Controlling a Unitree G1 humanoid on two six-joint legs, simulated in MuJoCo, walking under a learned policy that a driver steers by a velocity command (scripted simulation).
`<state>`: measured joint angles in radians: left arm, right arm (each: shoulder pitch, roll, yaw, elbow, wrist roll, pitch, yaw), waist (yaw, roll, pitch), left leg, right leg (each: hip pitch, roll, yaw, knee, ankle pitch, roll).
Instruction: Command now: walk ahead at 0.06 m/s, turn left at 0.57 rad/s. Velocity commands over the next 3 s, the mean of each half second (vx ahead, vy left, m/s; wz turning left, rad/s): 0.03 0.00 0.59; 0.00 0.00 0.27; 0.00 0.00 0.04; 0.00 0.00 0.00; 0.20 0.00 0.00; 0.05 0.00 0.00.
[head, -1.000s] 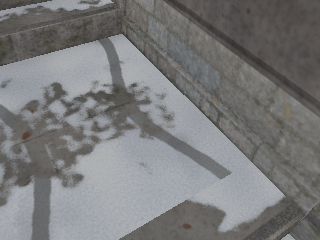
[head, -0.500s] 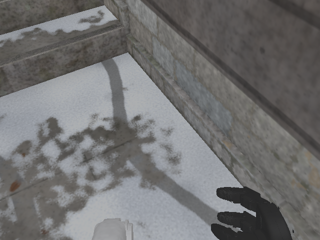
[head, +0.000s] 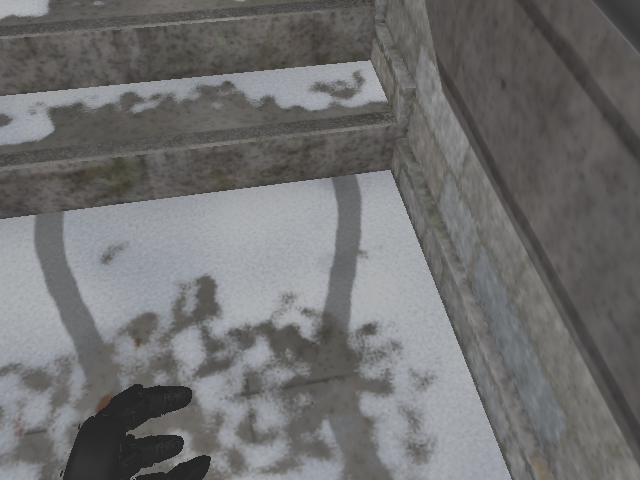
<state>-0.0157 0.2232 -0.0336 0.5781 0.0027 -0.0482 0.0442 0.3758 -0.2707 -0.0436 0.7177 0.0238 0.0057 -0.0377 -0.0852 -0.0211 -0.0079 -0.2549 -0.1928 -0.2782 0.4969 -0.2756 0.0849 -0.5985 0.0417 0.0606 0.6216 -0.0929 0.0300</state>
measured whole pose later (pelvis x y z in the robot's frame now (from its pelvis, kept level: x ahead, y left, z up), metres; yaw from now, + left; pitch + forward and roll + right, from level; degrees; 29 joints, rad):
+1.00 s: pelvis +0.04 +0.03 +0.00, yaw +23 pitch +0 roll +0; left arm 0.19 0.20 0.04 0.74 0.01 0.00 0.02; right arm 0.13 -0.18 -0.02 0.65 -0.01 -0.03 -0.01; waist 0.01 0.03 0.01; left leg -0.28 -0.01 -0.01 0.56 -0.27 0.01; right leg -0.21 -0.03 0.00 0.52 -0.31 0.02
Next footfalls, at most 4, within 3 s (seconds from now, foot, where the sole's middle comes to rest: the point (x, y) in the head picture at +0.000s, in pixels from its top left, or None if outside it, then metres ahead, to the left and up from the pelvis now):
0.04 right None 0.16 -0.11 -0.77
0.54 left None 0.05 0.15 -0.77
0.94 right None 0.11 -0.08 -0.77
2.34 right None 0.20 -0.05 -0.77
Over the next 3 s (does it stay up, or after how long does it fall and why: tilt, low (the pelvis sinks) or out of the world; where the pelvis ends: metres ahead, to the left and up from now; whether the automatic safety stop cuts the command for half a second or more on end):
stays up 0.20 0.09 0.00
